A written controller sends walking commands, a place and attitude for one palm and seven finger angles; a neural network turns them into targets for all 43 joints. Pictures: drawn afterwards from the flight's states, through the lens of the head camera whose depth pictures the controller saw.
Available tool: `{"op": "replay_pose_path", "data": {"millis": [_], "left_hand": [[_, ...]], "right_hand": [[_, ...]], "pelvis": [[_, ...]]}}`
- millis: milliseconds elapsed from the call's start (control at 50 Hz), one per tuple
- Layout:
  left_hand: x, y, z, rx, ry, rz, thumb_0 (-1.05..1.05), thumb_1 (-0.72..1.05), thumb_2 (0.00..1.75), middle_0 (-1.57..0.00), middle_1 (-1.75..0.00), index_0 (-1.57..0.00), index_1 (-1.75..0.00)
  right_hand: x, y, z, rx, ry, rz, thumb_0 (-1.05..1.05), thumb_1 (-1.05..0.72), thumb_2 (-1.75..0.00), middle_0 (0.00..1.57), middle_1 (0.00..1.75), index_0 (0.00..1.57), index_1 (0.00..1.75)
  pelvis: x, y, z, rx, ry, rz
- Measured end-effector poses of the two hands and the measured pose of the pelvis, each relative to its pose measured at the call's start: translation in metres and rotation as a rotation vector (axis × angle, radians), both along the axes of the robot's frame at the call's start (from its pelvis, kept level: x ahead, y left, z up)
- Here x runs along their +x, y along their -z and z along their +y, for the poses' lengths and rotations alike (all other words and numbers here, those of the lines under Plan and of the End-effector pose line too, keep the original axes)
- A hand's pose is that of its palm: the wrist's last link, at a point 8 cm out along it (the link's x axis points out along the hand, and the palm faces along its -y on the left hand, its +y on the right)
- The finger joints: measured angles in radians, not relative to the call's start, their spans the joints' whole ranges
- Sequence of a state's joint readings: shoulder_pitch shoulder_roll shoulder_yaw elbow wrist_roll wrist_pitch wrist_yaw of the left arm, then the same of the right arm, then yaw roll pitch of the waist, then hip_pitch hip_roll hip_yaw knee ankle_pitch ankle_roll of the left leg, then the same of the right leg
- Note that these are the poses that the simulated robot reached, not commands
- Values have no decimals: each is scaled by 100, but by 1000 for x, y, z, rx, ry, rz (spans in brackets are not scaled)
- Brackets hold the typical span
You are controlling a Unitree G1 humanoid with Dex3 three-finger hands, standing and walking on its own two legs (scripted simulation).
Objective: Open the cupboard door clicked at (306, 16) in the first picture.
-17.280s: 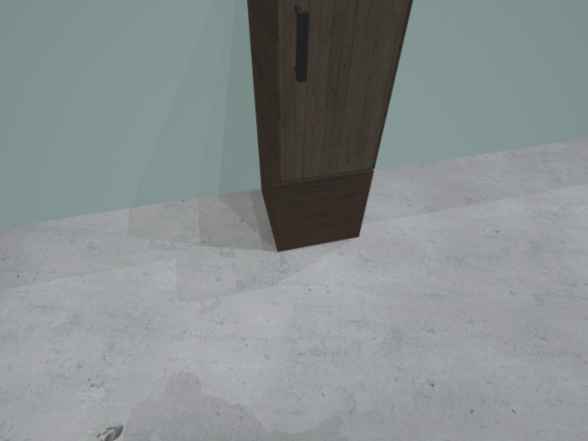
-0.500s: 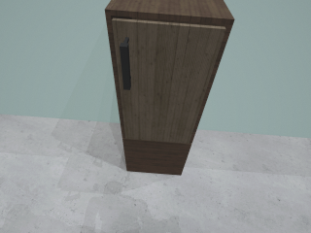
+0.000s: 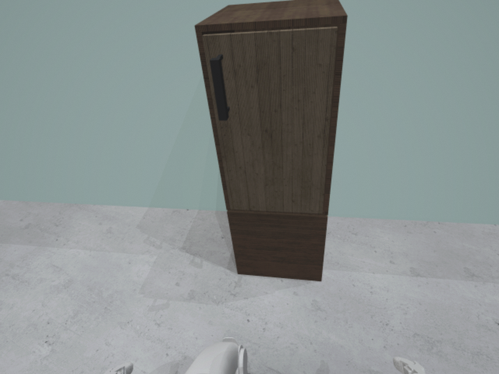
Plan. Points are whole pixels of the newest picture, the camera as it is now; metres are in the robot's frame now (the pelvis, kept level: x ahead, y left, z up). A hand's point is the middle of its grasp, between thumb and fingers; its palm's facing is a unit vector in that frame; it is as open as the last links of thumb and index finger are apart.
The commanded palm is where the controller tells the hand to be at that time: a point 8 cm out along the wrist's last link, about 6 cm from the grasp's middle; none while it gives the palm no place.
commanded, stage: relax the arm and regain balance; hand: left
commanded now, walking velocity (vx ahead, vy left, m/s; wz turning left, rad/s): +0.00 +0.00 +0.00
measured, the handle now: (221, 87) +0.76 +0.14 +0.21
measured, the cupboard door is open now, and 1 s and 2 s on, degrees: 0 0 0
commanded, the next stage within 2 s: come to a stop and stand still in 1.88 s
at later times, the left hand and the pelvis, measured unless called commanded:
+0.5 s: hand out of the picture -0.10 +0.16 -0.08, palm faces +0.01 -0.95 -0.30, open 16.4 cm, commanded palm none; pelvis -0.22 -0.05 +0.06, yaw +0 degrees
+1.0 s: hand out of the picture -0.22 +0.10 -0.07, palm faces +0.05 -0.99 -0.16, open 16.3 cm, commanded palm none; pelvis -0.36 -0.07 +0.08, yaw -2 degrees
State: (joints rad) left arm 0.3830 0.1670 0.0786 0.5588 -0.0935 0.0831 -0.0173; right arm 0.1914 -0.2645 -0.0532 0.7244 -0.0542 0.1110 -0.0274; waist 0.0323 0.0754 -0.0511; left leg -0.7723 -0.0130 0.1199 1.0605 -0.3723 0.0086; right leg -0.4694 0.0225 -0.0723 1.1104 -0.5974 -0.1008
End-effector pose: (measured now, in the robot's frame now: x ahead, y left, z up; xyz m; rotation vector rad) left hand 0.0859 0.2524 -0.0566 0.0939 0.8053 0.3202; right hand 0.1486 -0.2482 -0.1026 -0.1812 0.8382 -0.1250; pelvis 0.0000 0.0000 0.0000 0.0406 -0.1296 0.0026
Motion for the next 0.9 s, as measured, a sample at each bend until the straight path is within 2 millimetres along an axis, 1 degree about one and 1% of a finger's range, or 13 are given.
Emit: {"op": "replay_pose_path", "data": {"millis": [40, 80, 160, 220, 300, 320, 360, 400, 460, 620, 700, 780, 900], "left_hand": [[-48, 6, 14, 46, -94, 63, 5, -43, 35, -16, -32, -17, -32], [-89, 9, 23, 113, -103, 195, 6, -49, 32, -16, -31, -16, -31], [-143, -3, 17, 155, -34, 385, 4, -52, 31, -15, -31, -16, -31], [-163, -15, 14, 161, 18, 436, 1, -54, 30, -15, -30, -16, -31], [-163, -4, 4, 161, 68, 373, 0, -54, 30, -15, -30, -16, -30], [-163, -6, 3, 148, 44, 335, 1, -54, 30, -15, -30, -16, -30], [-167, -15, -1, 148, 58, 284, 3, -55, 30, -15, -30, -16, -30], [-174, -21, -8, 132, 77, 251, 3, -54, 30, -15, -30, -16, -30], [-189, -19, -27, 90, 125, 257, 2, -53, 30, -15, -30, -16, -30], [-233, -17, -108, -35, 232, 269, 3, -50, 31, -15, -30, -16, -30], [-257, -17, -136, -110, 225, 212, 6, -49, 30, -15, -30, -16, -30], [-275, -14, -143, -134, 223, 185, 8, -50, 31, -15, -30, -16, -30], [-301, -14, -126, -112, 193, 190, 9, -50, 30, -15, -30, -16, -30]], "right_hand": [[-27, 12, 4, -7, -41, 97, 1, -91, -90, 20, 30, 20, 30], [-62, 11, 9, 17, -59, 181, 1, -91, -90, 20, 30, 20, 30], [-147, -12, 5, 74, 6, 261, 1, -91, -90, 20, 30, 21, 30], [-221, -22, -4, 81, 93, 351, 1, -91, -90, 20, 30, 21, 30], [-343, -15, -12, 34, 183, 554, 0, -91, -90, 20, 30, 20, 30], [-368, -14, -11, 28, 189, 622, 0, -91, -90, 20, 30, 20, 30], [-401, -13, -11, 26, 174, 699, 1, -91, -90, 20, 30, 20, 30], [-415, -14, -11, 22, 142, 709, 1, -91, -90, 20, 30, 20, 30], [-417, -20, -14, 21, 126, 641, 1, -91, -90, 20, 30, 20, 30], [-420, -34, -35, 70, 163, 447, 1, -91, -90, 20, 30, 20, 30], [-426, -47, -54, 39, 160, 411, 1, -92, -90, 20, 30, 21, 30], [-438, -54, -67, 3, 169, 373, 1, -92, -90, 20, 30, 20, 30], [-474, -56, -69, -11, 178, 400, 0, -91, -90, 20, 30, 20, 30]], "pelvis": [[-23, 1, -5, -51, -37, -2], [-41, -8, -12, -48, -41, 20], [-71, -41, -22, -8, -25, 63], [-95, -58, -25, -4, -12, 87], [-139, -49, -31, 15, -10, 75], [-148, -49, -33, 48, 22, 65], [-163, -51, -35, 48, 23, 71], [-178, -53, -36, 19, -12, 97], [-204, -58, -42, 11, -11, 112], [-269, -76, -64, -52, 13, 86], [-292, -81, -73, -47, 21, 75], [-314, -80, -77, -51, 23, 62], [-339, -80, -77, -53, 30, 69]]}}
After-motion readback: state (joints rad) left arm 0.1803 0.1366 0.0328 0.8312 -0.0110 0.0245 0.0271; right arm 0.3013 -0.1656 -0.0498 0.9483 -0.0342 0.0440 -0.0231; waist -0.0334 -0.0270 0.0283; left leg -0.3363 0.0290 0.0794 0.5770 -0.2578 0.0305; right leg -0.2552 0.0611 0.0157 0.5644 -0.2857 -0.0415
